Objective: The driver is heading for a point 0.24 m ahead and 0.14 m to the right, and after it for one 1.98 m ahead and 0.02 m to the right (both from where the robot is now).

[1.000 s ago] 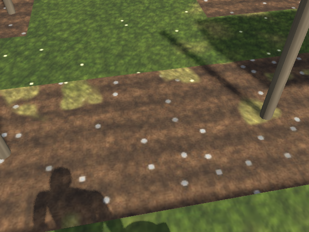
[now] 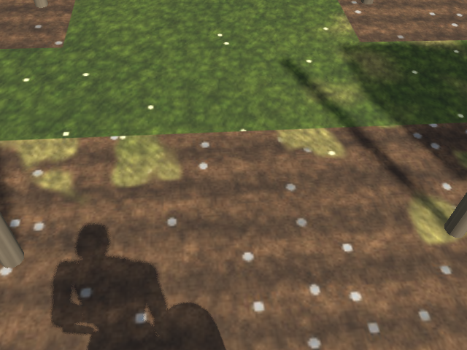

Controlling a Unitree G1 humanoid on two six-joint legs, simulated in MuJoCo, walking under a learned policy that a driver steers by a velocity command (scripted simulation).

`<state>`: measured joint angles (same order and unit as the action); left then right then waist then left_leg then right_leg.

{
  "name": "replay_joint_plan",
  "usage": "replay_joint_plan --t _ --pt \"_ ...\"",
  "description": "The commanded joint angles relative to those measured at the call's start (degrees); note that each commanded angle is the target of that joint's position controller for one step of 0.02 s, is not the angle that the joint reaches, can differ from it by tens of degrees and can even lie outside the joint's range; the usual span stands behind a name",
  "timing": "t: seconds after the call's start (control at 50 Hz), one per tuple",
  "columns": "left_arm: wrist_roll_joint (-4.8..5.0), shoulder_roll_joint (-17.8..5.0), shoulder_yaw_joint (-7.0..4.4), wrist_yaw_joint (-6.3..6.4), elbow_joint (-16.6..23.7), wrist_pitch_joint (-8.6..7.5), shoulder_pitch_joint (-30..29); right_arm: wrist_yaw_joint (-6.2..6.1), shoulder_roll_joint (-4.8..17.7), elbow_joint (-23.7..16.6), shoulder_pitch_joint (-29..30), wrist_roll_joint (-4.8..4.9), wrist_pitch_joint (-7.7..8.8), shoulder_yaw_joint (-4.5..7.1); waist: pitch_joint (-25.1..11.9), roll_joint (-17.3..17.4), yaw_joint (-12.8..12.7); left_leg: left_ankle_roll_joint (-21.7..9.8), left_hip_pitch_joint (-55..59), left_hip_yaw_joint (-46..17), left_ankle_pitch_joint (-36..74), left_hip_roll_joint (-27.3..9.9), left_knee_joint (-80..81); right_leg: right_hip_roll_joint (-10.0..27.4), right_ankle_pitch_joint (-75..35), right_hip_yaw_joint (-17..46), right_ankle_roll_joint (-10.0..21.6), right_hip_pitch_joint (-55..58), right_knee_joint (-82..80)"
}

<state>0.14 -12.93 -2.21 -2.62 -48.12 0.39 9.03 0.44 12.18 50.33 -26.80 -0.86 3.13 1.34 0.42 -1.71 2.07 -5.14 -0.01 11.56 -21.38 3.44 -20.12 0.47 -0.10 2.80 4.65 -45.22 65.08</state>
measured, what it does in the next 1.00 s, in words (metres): goes down: right foot, then left foot 0.19 m lower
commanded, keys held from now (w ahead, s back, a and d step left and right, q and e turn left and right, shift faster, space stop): w+e+shift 0.06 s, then e+shift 0.12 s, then shift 0.16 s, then q+shift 0.46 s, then shift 0.16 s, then e+shift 0.04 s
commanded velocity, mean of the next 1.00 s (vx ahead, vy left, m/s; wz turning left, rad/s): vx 0.28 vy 0.00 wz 0.09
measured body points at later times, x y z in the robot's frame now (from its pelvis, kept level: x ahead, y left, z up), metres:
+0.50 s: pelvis +0.28 +0.04 -0.07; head +0.30 +0.04 +0.38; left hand +0.29 +0.27 -0.21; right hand +0.44 -0.20 -0.16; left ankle +0.50 +0.19 -0.75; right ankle +0.19 -0.03 -0.73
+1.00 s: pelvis +0.45 +0.08 -0.19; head +0.48 +0.12 +0.25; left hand +0.70 +0.30 -0.25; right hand +0.56 -0.18 -0.30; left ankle +0.52 +0.18 -0.92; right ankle +0.58 -0.06 -0.81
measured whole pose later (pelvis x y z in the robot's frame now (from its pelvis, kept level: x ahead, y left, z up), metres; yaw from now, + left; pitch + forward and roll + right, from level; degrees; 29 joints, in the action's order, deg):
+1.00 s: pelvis +0.45 +0.08 -0.19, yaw +8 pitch +1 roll -2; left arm -0.6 -9.1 1.1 4.1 -28.5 1.7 -2.5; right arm -6.4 13.2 41.3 -16.3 -0.6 -4.9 -0.1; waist 2.2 -3.4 2.9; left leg -1.7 -23.9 -11.1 -8.5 7.1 -32.0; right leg -2.4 4.7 5.3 -8.4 -48.6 72.5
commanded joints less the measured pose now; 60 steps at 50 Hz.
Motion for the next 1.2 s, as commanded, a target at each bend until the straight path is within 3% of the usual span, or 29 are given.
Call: replay_joint_plan --t 0.02,0.1,0.16,0.18,0.2,0.22,0.24,0.26,0.28,0.3,0.34,0.36,0.44,0.48,0.52,0.6,0.62,0.66,0.68,0.72,0.74,0.78,0.84,0.88,0.96,1.04,1.12,1.16,1.2 --pt "-0.39 -4.4 -0.73 -0.95 3.5 -0.94 -8.6 -1.01 6.7 -0.8 -1.8 0.64 1.66 1.16 8.1 2.7 -0.6 8.4 -3.3 -0.9 36.1 -11.9 12.6 -1.4 -5.6 -4.8 1.7 0.3 -12.8" --pt "-1.59 -3.9 -0.33 -1.12 1.1 -0.59 -0.7 -3.24 9.0 1.4 0.6 0.04 1.45 1.36 2.3 7.7 -6.0 9.1 2.7 6.0 76.9 -13.4 2.8 -4.1 -7.5 -12.7 6.1 15.3 -12.5" --pt "-1.71 -14.5 -5.35 1.63 -9.2 0.49 38.1 -4.57 14.5 -6.9 25.8 1.47 1.31 2.95 -11.0 6.5 -29.1 9.3 -29.5 3.6 87.7 -14.0 -44.1 -5.4 -2.2 -8.8 11.3 65.2 -4.6" --pt "-6.29 -4.3 -2.11 0.27 -16.9 -4.6 49.1 2.01 21.9 -4.8 21.5 -11.47 3.08 5.24 2.3 -30.6 -25.5 18.8 -45.2 -8.2 -7.6 -0.2 -84.7 -1.2 -12.0 8.9 7.3 67.8 -38.4" --pt "-6.97 -13.2 -4.76 0.59 -17.9 -5.81 50.1 5.65 8.9 -5.2 12.7 -9.58 3.09 2.14 -9.0 -4.3 -16.0 15.8 -49.6 -21.8 -8.1 1.2 -86.8 8.8 -36.0 25.3 14.5 73.3 -27.8" --pt "-5.81 -21.2 -6.8 -0.32 -13.6 -8.24 39.2 5.81 5.6 -8.0 12.9 -4.98 4.79 0.17 -0.5 3.5 -12.2 16.2 -53.2 -30.6 -7.8 0.0 -79.1 16.0 -38.7 33.9 22.0 60.8 -32.3" --pt "-4.98 -14.5 -5.05 -1.52 -9.3 -10.32 22.4 4.33 9.2 -9.9 12.8 -1.75 5.4 1.04 1.3 9.0 -4.5 13.3 -50.4 -27.6 -7.0 -0.9 -71.0 14.6 -33.9 27.4 22.2 49.9 -34.1" --pt "-5.13 -7.9 -3.37 -2.41 -3.9 -10.67 5.6 2.94 8.1 -9.9 8.7 -0.97 4.44 0.33 2.7 4.1 1.2 8.2 -47.2 -25.0 -4.4 -2.8 -67.7 12.1 -21.2 25.9 22.6 31.7 -37.2" --pt "-4.43 -0.3 -0.43 -2.88 -1.2 -9.62 -3.1 0.9 6.0 -6.4 5.4 -4.17 2.11 -0.28 2.5 3.1 4.4 7.2 -37.1 -24.2 -3.3 -7.5 -60.9 9.5 -11.0 25.3 21.4 15.7 -42.6" --pt "-3.55 0.1 0.72 -2.26 -0.1 -8.68 -2.8 -0.06 7.2 -7.0 6.0 -5.19 0.81 -0.02 3.8 4.1 5.3 9.2 -30.3 -21.1 -3.4 -7.4 -57.1 6.5 -9.4 23.1 20.2 4.7 -42.3" --pt "-2.48 -9.2 -1.37 -0.87 -1.6 -9.0 3.8 2.13 0.9 -11.1 7.7 -4.98 0.13 -2.87 -1.9 5.6 6.0 10.9 -15.9 -9.4 8.0 -6.2 -49.5 -2.7 -17.3 8.7 13.7 -2.5 -34.8" --pt "-4.51 -9.9 -1.23 -0.99 -3.8 -9.68 7.7 3.93 -0.6 -9.0 4.0 -4.84 -0.02 -3.73 -0.2 5.2 5.7 10.4 -13.1 -10.0 17.2 -6.9 -52.0 -2.7 -16.2 6.5 10.6 -4.4 -31.7" --pt "-0.76 1.4 2.26 5.96 -9.5 -10.1 35.7 5.06 6.0 -12.0 27.6 -6.08 0.89 -1.46 -0.1 1.1 -15.2 9.4 -61.3 -19.9 40.1 -14.1 -18.9 2.4 13.5 13.9 7.8 43.1 -12.9" --pt "-2.74 -3.1 2.71 3.98 -5.3 -7.81 26.6 5.11 2.4 -11.3 26.3 -5.01 0.63 -2.46 2.4 -3.3 -10.7 6.6 -29.4 -12.1 55.4 -10.1 -13.4 -0.5 23.1 8.3 8.2 11.0 -18.6" --pt "-3.23 -6.7 2.86 1.77 -2.1 -8.15 18.6 5.31 7.0 -9.9 20.8 -4.9 -0.46 -0.83 4.3 -2.3 -3.6 6.4 -21.0 -12.8 52.7 -10.0 -19.7 4.0 23.3 12.4 8.1 2.7 -19.8" --pt "-1.74 -6.8 3.37 4.37 -4.3 -6.93 23.9 4.03 7.7 -7.0 20.6 -5.56 -1.01 -0.39 7.8 -0.1 -9.7 4.9 -31.9 -13.5 42.5 -12.8 1.7 10.0 21.2 17.3 5.0 29.3 -5.9" --pt "1.88 -7.0 0.64 5.91 -3.7 -4.33 14.2 4.19 5.0 -8.0 20.9 8.21 -0.52 0.92 4.3 -0.1 -4.9 3.1 -27.3 -15.3 45.0 -8.7 9.5 6.3 5.1 8.7 4.3 27.7 4.8" --pt "0.0 -2.8 1.23 5.0 -1.1 -5.35 12.6 3.3 8.0 0.9 -6.3 4.83 -1.56 2.55 -9.0 10.9 5.4 -2.2 13.8 -13.9 80.8 -11.7 0.3 -3.8 27.6 -7.9 -3.4 2.6 45.3" --pt "1.51 -0.6 2.25 4.57 3.2 -5.7 17.0 2.95 14.3 -0.1 -4.9 1.06 -2.17 3.44 -16.0 17.8 1.1 -12.2 33.5 -27.8 102.1 -21.4 -16.4 -5.4 54.1 -6.1 -9.5 -19.2 66.7" --pt "1.44 -2.1 3.23 5.37 11.4 -5.35 6.0 -0.61 12.8 -2.8 -0.3 0.98 -4.42 3.59 -26.1 9.7 4.7 -15.1 33.0 -34.0 76.7 -23.5 -11.9 -1.5 47.4 -1.0 -11.9 -27.4 69.5" --pt "1.96 -1.4 3.8 6.11 13.3 -5.07 5.0 -2.24 15.9 -5.0 4.8 -0.08 -5.46 4.14 -24.1 2.0 1.8 -15.7 20.5 -40.1 51.6 -26.3 -7.1 0.4 38.8 2.3 -10.6 -24.0 61.0" --pt "1.08 -1.4 3.2 7.74 14.1 -1.88 1.2 -3.62 12.3 -6.5 7.1 -1.69 -5.96 2.36 -12.6 0.3 -0.9 -15.1 -3.0 -47.2 30.3 -26.4 -1.6 0.3 32.5 3.7 -9.8 -21.2 58.8" --pt "-0.6 -1.5 2.32 8.44 16.9 0.86 0.0 -4.55 11.2 -10.4 13.1 -0.33 -5.56 0.46 -1.8 4.7 -4.3 -8.2 -27.4 -31.2 25.5 -9.4 -3.5 -3.6 12.6 -1.3 -11.0 -12.7 42.1" --pt "-1.52 1.1 2.68 7.69 20.5 0.79 -4.2 -5.95 8.2 -11.1 11.2 -0.31 -6.48 -1.02 -6.8 6.3 -4.1 -7.4 -26.0 -30.5 29.8 -6.3 -5.6 -4.6 3.7 -2.3 -13.5 -5.8 28.6" --pt "-1.06 1.1 2.46 7.13 24.3 1.39 -11.4 -7.77 11.0 -13.1 9.6 0.5 -7.6 1.21 -9.7 9.5 -0.6 -7.2 -9.1 -39.2 17.9 -11.7 -3.1 -2.3 4.5 3.7 -13.8 -6.2 7.3" --pt "0.66 -1.3 0.24 4.56 19.7 1.04 -8.1 -5.81 6.5 -13.8 13.2 0.26 -6.65 0.99 -5.4 11.3 -0.9 -7.2 -19.9 -35.7 4.5 -13.2 0.4 2.7 3.1 3.9 -10.4 15.0 -12.6" --pt "1.46 -3.0 -1.14 2.82 19.3 -0.25 -9.5 -3.4 8.5 -13.2 9.3 0.26 -5.87 2.08 1.2 10.9 1.5 -6.0 -21.8 -33.3 1.1 -10.6 -0.5 -2.2 14.2 -2.8 -5.3 25.1 -30.2" --pt "0.36 -6.1 -2.24 2.64 18.3 -0.81 -6.0 -4.19 8.5 -14.1 7.3 -0.59 -5.1 2.77 -2.1 4.4 2.4 -1.9 -19.1 -29.4 2.6 -6.5 -10.7 1.6 2.9 4.5 -2.1 29.5 -35.7" --pt "-0.48 -12.1 -4.81 2.71 17.0 -0.47 1.1 -4.85 7.9 -19.0 18.1 -1.32 -3.76 2.97 -3.0 -15.6 -3.0 6.8 -41.1 -15.3 -8.6 2.3 -27.3 15.8 -2.6 32.0 11.7 40.9 -45.4"
Keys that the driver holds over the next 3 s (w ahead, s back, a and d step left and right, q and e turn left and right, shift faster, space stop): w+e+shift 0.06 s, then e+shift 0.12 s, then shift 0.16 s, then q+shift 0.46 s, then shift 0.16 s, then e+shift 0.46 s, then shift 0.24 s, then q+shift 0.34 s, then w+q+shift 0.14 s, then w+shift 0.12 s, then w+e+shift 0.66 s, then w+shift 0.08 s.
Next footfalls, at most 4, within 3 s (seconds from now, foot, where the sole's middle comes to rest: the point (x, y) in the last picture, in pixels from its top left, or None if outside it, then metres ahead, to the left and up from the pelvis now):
0.18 right None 0.23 -0.03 -0.77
0.64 left None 0.56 0.17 -0.96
1.14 right None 0.58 -0.06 -0.96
1.54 left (179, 341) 0.61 0.14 -0.96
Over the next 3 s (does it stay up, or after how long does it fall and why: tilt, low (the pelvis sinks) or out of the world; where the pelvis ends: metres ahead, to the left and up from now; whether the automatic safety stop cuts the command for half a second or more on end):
stays up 1.18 0.11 -0.20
